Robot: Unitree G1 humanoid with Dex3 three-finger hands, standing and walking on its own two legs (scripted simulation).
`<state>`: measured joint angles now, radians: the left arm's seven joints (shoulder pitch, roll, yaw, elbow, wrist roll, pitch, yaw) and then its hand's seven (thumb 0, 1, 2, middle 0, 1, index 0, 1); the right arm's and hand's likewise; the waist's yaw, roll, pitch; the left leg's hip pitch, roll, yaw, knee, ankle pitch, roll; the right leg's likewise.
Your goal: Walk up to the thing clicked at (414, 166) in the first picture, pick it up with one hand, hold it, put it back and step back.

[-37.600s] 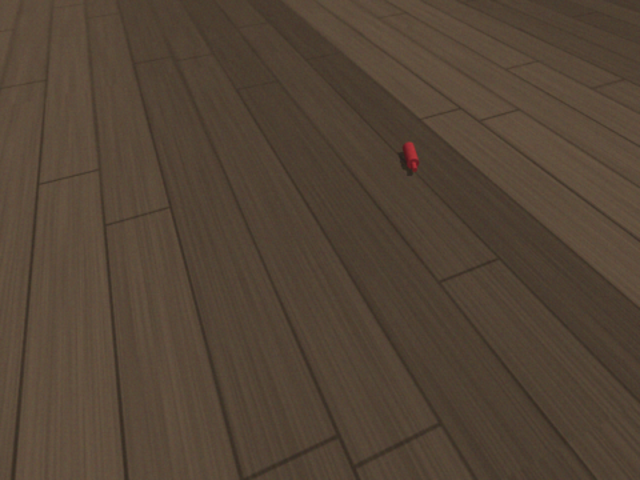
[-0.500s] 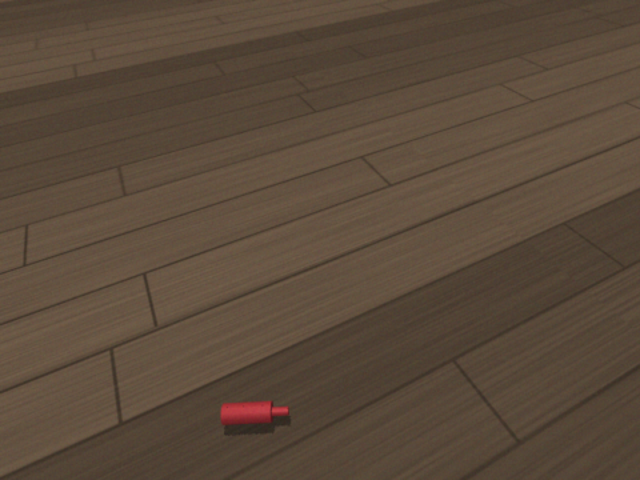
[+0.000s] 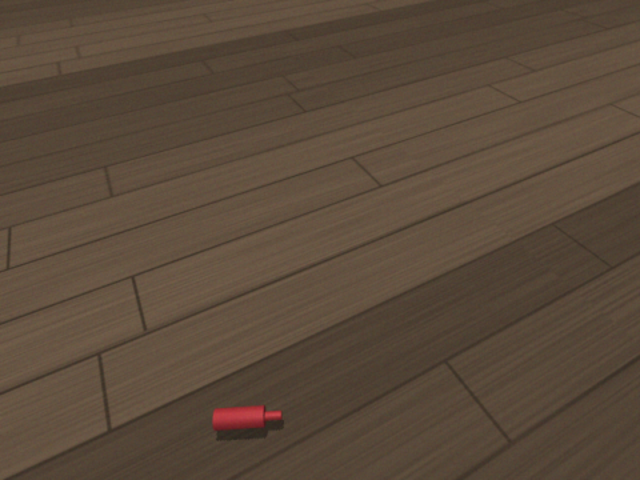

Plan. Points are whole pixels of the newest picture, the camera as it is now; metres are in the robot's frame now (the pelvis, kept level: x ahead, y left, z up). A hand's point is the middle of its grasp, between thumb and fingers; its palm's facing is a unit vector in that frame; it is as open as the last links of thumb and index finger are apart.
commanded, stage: stand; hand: left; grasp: from above
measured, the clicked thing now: (248, 417) +0.51 +0.26 -0.75
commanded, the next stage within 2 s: step back in 0.76 s
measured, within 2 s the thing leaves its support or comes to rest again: neither
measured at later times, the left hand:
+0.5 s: hand out of the picture +0.01 +0.20 -0.18, palm faces +0.02 -0.97 -0.23, open 7.4 cm
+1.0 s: hand out of the picture +0.05 +0.26 -0.17, palm faces +0.00 -0.92 -0.39, open 7.4 cm
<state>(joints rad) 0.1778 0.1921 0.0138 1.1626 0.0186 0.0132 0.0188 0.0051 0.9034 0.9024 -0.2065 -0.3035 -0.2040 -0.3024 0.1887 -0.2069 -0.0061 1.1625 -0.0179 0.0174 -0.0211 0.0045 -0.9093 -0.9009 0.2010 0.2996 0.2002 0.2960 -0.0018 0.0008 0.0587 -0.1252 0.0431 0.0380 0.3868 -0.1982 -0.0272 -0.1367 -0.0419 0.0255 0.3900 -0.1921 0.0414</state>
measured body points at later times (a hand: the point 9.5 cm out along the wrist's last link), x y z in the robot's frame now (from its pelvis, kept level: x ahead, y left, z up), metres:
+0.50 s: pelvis +0.00 +0.01 +0.00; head +0.00 +0.01 +0.45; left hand +0.01 +0.25 -0.16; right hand +0.01 -0.24 -0.16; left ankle +0.01 +0.14 -0.74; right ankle +0.02 -0.15 -0.74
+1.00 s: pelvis -0.04 -0.01 -0.02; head +0.02 -0.02 +0.43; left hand +0.05 +0.31 -0.14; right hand +0.05 -0.33 -0.15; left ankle +0.00 +0.13 -0.74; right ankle +0.02 -0.15 -0.74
